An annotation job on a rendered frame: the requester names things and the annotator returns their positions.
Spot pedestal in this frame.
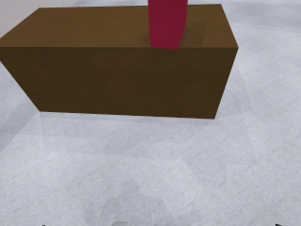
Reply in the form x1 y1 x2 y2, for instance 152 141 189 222
0 4 239 120

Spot carton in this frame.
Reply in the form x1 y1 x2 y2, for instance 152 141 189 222
148 0 188 50

